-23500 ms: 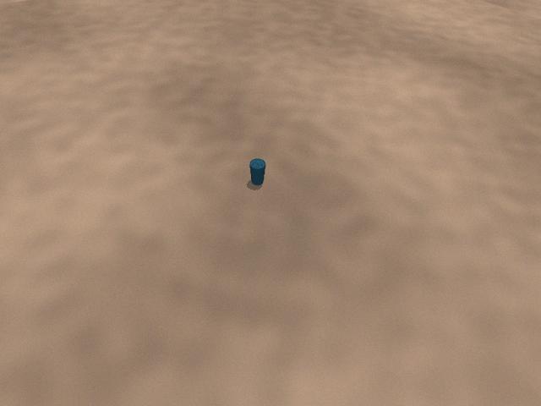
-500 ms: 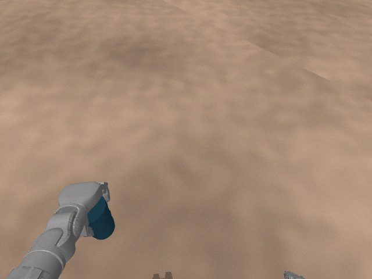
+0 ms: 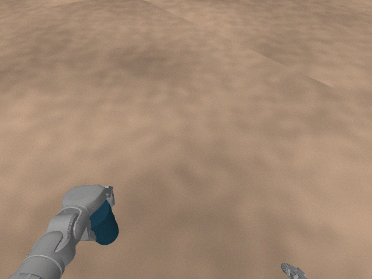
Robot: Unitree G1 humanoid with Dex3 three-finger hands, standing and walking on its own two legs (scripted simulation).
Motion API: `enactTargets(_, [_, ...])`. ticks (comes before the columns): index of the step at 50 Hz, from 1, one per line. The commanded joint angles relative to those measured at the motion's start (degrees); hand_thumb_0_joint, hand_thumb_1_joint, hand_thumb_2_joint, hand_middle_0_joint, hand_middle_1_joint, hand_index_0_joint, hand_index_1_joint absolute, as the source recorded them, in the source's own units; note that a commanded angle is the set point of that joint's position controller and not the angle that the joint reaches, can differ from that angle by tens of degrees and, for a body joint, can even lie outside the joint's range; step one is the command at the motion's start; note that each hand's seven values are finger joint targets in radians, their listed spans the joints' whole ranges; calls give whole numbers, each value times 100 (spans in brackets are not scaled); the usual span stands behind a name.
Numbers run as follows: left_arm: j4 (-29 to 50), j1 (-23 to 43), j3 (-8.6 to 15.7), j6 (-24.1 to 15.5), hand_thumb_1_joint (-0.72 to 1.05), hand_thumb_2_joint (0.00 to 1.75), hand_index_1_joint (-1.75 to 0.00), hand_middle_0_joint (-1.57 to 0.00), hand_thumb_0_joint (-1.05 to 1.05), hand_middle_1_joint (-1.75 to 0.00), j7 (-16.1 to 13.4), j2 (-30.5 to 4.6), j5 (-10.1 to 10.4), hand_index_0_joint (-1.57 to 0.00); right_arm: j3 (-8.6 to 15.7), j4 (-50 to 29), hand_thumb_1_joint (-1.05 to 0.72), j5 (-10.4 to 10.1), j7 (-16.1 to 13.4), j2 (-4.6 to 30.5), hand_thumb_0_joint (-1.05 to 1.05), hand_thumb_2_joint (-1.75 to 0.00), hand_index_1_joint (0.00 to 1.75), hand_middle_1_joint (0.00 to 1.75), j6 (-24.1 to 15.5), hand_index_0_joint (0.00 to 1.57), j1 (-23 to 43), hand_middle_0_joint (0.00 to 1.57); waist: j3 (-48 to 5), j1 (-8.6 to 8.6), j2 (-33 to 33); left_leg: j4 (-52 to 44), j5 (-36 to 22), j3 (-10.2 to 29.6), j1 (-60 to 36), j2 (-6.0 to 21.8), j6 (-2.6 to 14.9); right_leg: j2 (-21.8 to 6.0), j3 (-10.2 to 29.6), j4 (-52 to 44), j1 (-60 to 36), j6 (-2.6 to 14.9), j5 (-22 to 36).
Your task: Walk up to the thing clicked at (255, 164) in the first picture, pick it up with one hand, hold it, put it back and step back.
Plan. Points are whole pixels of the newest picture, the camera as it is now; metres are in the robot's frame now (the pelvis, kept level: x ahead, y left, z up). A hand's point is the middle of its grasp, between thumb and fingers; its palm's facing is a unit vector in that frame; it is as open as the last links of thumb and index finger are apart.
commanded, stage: hold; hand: left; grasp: from above
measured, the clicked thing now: (100, 223) +0.30 +0.22 -0.10
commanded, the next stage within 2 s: crouch in 1.06 s
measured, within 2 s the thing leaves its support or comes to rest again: neither
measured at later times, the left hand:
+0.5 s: hand (85, 222) +0.27 +0.22 -0.03, palm faces -0.44 -0.06 -0.89, open 10.3 cm
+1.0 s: hand (86, 219) +0.28 +0.22 -0.02, palm faces -0.45 -0.07 -0.89, open 10.3 cm
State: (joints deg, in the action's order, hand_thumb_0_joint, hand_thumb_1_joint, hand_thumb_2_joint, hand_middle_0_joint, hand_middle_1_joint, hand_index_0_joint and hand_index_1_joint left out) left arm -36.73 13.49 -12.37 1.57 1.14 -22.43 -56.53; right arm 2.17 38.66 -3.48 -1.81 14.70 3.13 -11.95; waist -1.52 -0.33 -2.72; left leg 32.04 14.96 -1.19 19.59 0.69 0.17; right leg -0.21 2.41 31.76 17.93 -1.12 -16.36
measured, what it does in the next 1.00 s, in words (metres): stands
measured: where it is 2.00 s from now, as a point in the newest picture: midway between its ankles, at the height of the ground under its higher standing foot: outside the picture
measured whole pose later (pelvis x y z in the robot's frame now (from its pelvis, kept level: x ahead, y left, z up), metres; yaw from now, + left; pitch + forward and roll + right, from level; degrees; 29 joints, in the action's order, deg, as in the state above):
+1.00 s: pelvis -0.01 +0.00 +0.01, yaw +0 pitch +0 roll +0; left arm -32.6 12.4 -12.4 0.7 4.3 -23.7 -55.1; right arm 0.9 38.9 -4.3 -3.5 14.4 2.8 -9.5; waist -0.1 0.8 -3.3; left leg 26.8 11.8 -1.4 15.3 0.5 0.1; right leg -0.4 2.6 27.5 14.2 -1.0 -13.7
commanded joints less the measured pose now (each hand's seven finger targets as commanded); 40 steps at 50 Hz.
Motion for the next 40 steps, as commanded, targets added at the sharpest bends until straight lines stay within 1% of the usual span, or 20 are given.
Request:
enactTargets(1, [1277,1892,619,-36,53,106,-92,-93,0,-92,-205,-1191,10,-92,228,-811,-91,17,-90,772,0,-90,30,30,-231,20,472,20,-1359,38,107,-447,-1031,-31,-905,-118,45,218,-145,-536,-195,164,936])
enactTargets(4, [1258,1909,620,-59,52,104,-92,-91,0,-92,-216,-1214,-46,-91,209,-806,-91,12,-110,782,0,-90,30,30,-246,20,481,20,-1321,-12,181,-480,-974,-26,-954,-117,61,216,-133,-576,-173,156,896])
enactTargets(5, [1524,2102,665,-93,52,105,-92,-92,0,-92,-227,-1276,-36,-92,212,-812,-91,16,-117,777,0,-90,30,30,-249,20,501,20,-1471,15,39,-486,-984,-54,-1052,-129,57,205,-115,-583,-213,161,921])
enactTargets(6, [1288,1978,666,-89,51,104,-91,-92,0,-91,-232,-1267,-20,-92,201,-779,-91,13,-123,788,0,-90,30,30,-250,20,504,20,-1346,4,99,-503,-930,-35,-1017,-114,48,219,-138,-600,-191,160,832])
enactTargets(12, [1371,2100,687,-95,51,105,-93,-90,0,-94,-278,-1283,-32,-90,173,-750,-91,17,-135,767,0,-90,30,30,-277,20,582,20,-1388,16,108,-589,-806,-25,-1081,-105,53,210,-128,-676,-234,157,710])
enactTargets(13, [1267,1944,634,-79,51,105,-92,-91,0,-92,-261,-1213,-6,-91,165,-780,-91,5,-134,766,0,-90,30,30,-281,20,623,20,-1239,43,129,-627,-759,-29,-1022,-115,50,207,-137,-714,-244,159,654])
enactTargets(15, [1425,2048,679,-90,51,106,-93,-91,0,-92,-215,-1283,31,-91,169,-781,-91,-2,-145,756,0,-90,30,30,-283,20,669,20,-1321,52,36,-639,-747,-48,-1093,-110,51,201,-121,-730,-237,157,638])
enactTargets(18, [1475,1951,578,-66,50,104,-91,-90,0,-91,-130,-1200,40,-90,153,-803,-91,-12,-150,754,0,-90,30,30,-292,20,712,20,-1249,62,136,-679,-709,-36,-1063,-112,49,204,-125,-766,-254,160,584])
enactTargets(19, [1512,1980,674,-76,50,104,-93,-89,0,-93,-105,-1321,42,-90,139,-793,-91,-13,-161,739,0,-90,30,30,-297,20,740,20,-1282,105,53,-704,-680,-28,-1076,-105,43,207,-127,-767,-279,170,549])
enactTargets(22, [1534,1942,597,-82,49,105,-92,-89,0,-91,-2,-1237,66,-89,125,-808,-91,-22,-175,731,0,-90,30,30,-301,20,741,20,-1290,83,75,-748,-754,-20,-1124,-84,45,221,-133,-766,-305,177,632])
enactTargets(24, [1381,1670,557,-71,48,102,-91,-88,0,-91,27,-1146,82,-88,113,-828,-91,-31,-178,714,0,-91,30,30,-307,20,763,20,-1118,87,186,-775,-752,-2,-1069,-86,50,220,-150,-782,-299,176,625])
enactTargets(26, [1650,1831,632,-101,48,104,-93,-88,0,-94,39,-1263,124,-88,116,-864,-91,-45,-190,721,0,-90,30,30,-308,20,803,20,-1239,138,84,-787,-805,-17,-1137,-96,34,221,-144,-792,-305,187,638])
enactTargets(27, [1471,1712,552,-86,47,104,-94,-87,0,-94,49,-1156,125,-87,107,-867,-91,-37,-192,713,0,-91,30,30,-305,20,790,20,-1121,65,219,-785,-757,-26,-1126,-103,56,214,-137,-842,-261,168,596])
enactTargets(29, [1693,1844,633,-106,47,103,-91,-88,0,-91,33,-1266,120,-88,88,-870,-91,-39,-198,700,0,-91,30,30,-317,20,833,20,-1135,123,141,-811,-664,-38,-1117,-126,61,195,-119,-873,-291,162,520])
enactTargets(30, [1713,1991,658,-115,47,103,-92,-88,0,-92,8,-1305,115,-88,84,-858,-91,-41,-205,707,0,-91,30,30,-318,20,811,20,-1156,68,112,-803,-606,-56,-1130,-140,65,186,-92,-892,-228,161,474])
enactTargets(31, [1609,1925,699,-118,45,102,-91,-87,0,-90,-3,-1329,93,-87,71,-845,-91,-40,-203,700,0,-91,30,30,-313,20,817,20,-1120,88,183,-827,-578,-28,-1137,-119,66,195,-111,-901,-268,160,429])
enactTargets(34, [1701,1842,772,-114,46,105,-92,-88,0,-91,-55,-1357,55,-88,84,-846,-91,-33,-206,704,0,-91,30,30,-302,20,826,20,-1289,125,103,-791,-745,-35,-1206,-124,55,199,-116,-844,-336,167,579])
enactTargets(37, [1758,2086,777,-114,46,105,-91,-89,0,-90,-81,-1423,-11,-88,91,-786,-91,-28,-213,704,0,-91,30,30,-294,20,810,20,-1380,86,39,-773,-905,-52,-1279,-131,64,194,-112,-839,-384,163,764])
enactTargets(39, [1674,1969,757,-113,49,105,-92,-90,0,-92,-66,-1409,3,-90,87,-752,-91,-32,-222,694,0,-91,30,30,-293,20,805,20,-1392,94,93,-751,-1041,-60,-1266,-139,78,192,-112,-824,-448,150,914])
enactTargets(40, [1680,1912,809,-107,48,106,-92,-89,0,-92,-57,-1419,34,-90,98,-756,-91,-42,-224,687,0,-91,30,30,-288,20,797,20,-1419,150,38,-759,-1099,-74,-1279,-140,69,197,-114,-816,-479,157,957])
